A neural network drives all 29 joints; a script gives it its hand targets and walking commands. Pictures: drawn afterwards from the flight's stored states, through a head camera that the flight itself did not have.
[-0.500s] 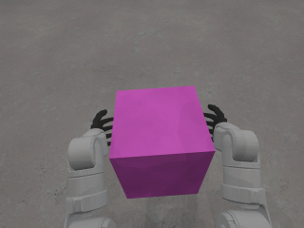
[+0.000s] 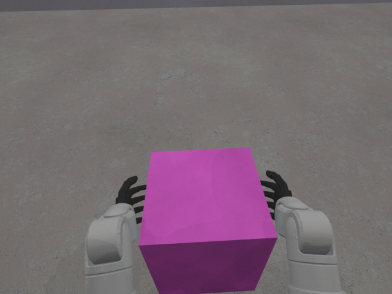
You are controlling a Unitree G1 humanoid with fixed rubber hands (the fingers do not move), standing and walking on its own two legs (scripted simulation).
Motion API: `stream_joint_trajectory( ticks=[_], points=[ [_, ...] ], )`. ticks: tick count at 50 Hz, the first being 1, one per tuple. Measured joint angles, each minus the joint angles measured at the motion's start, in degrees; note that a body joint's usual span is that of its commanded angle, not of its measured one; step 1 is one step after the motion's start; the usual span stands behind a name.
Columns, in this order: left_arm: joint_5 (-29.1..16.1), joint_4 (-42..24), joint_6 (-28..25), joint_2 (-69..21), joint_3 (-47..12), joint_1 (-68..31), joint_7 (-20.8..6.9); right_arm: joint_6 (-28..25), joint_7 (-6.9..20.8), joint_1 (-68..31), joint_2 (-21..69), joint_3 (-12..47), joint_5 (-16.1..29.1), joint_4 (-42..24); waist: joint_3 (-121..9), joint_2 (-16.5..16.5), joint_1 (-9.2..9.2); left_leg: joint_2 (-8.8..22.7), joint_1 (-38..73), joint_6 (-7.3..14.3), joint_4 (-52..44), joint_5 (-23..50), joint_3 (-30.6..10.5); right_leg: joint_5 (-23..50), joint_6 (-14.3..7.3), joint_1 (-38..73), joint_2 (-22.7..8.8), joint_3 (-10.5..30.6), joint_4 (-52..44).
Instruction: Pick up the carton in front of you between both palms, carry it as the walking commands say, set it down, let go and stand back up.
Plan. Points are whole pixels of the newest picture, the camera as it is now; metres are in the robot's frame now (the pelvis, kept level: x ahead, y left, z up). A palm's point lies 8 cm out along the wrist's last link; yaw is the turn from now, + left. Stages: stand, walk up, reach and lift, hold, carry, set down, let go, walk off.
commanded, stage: carry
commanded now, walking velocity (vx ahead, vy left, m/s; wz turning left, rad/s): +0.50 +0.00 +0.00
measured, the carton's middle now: (204, 222) +0.27 +0.00 -0.01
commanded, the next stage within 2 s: none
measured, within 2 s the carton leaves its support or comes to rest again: neither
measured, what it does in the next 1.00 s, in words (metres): walks ahead: right foot, then left foot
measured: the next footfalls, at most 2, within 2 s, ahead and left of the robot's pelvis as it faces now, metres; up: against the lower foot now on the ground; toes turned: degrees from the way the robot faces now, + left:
right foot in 0.32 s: +0.39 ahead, -0.13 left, +0.00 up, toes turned -10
left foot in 0.82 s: +0.71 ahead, +0.10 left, +0.00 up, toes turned +13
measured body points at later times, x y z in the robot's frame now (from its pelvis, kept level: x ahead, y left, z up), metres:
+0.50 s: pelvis +0.31 -0.05 +0.00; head +0.32 -0.07 +0.45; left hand +0.57 +0.12 +0.06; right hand +0.59 -0.19 +0.05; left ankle +0.23 +0.09 -0.65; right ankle +0.35 -0.13 -0.74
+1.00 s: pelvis +0.63 +0.02 +0.00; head +0.64 +0.04 +0.45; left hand +0.91 +0.17 +0.05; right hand +0.90 -0.13 +0.06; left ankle +0.67 +0.09 -0.74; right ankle +0.55 -0.13 -0.65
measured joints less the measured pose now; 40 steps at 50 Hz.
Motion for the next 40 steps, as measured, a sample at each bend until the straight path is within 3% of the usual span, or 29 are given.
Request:
stream_joint_trajectory(
  ticks=[8, 15, 17, 19, 21, 23, 26, 31, 40],
  points=[
    [-0.2, -4.0, -0.6, 0.1, -1.3, 0.8, 0.0, -0.6, 0.0, 1.1, -0.1, 0.4, 0.6, -4.4, -1.1, 0.6, 0.00, -0.3, 11.9, -1.8, -8.8, -3.2, -1.3, 11.9, 1.9, -7.7, -2.4, -1.9, -21.5],
    [-0.5, -6.2, 1.4, 0.0, -0.6, 0.1, 0.0, 1.8, 0.0, -0.4, 0.0, 0.7, 0.1, -6.1, -2.1, 1.2, 0.17, 0.9, 21.2, -5.6, -7.3, -12.5, -2.2, 15.1, 0.0, -2.6, -0.3, -6.5, -34.1],
    [-0.5, -4.9, 1.3, -0.1, -0.5, -1.0, 0.0, 2.3, 0.0, -1.2, -0.1, 0.0, -0.1, -5.9, -1.8, 2.7, 0.57, 3.2, 20.3, -6.6, 1.3, -18.3, -3.1, 14.6, -1.8, 0.3, 1.3, -8.7, -35.0],
    [-0.3, -1.7, 0.5, -0.3, -0.8, -2.3, 0.0, 2.4, 0.0, -1.5, -0.4, -1.3, -0.1, -4.7, -0.8, 3.7, 1.28, 4.7, 12.2, -5.9, 20.4, -17.4, -6.6, 11.3, -4.1, 0.2, 1.6, -9.8, -30.9],
    [-0.2, -0.1, 0.4, -0.3, -0.9, -2.4, 0.0, 2.5, 0.0, -1.4, -0.1, -1.9, -0.3, -3.6, 0.7, 2.9, 1.51, 3.3, 3.0, -4.7, 36.4, -15.8, -9.7, 9.5, -4.5, 2.5, 1.3, -9.9, -32.1],
    [-0.5, -0.2, 0.0, -0.2, -0.7, -1.4, 0.0, 2.2, 0.0, -1.0, 0.2, -1.5, -0.6, -3.3, 1.8, 2.5, 1.63, 3.3, -4.4, -3.9, 42.4, -12.3, -10.0, 9.5, -4.0, 5.7, 1.3, -9.8, -35.5],
    [-0.9, -1.5, -0.9, -0.1, -0.6, -0.1, 0.0, 1.2, 0.1, -0.5, 0.0, -0.3, -0.6, -3.6, 2.9, 2.2, 1.90, 4.3, -12.0, -4.0, 39.6, -7.2, -9.3, 9.3, -3.8, 10.3, 1.7, -9.3, -40.5],
    [-1.5, -4.3, -2.0, 0.1, -0.8, 1.0, 0.0, 0.0, 0.0, 0.5, -0.1, 1.0, -0.6, -6.0, 2.2, 1.8, 1.77, 5.5, -18.1, -5.2, 26.5, -0.4, -7.8, 7.7, -2.7, 18.1, 2.1, -8.5, -46.9],
    [-1.1, -7.4, 0.4, 0.0, -1.6, -0.1, 0.0, 2.0, 0.0, 0.2, -0.1, 0.3, 0.0, -9.7, -0.2, 1.2, 1.20, 3.1, -12.9, -3.4, 5.8, 6.5, -2.3, -3.4, 2.1, 31.4, 1.5, -7.5, -47.1]
  ],
)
